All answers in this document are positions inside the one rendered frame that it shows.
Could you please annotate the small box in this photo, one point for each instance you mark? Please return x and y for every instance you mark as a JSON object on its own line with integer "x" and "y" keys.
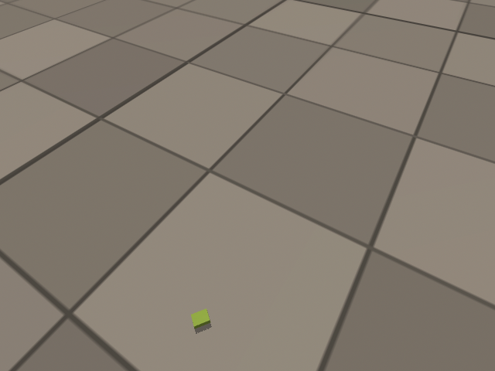
{"x": 200, "y": 318}

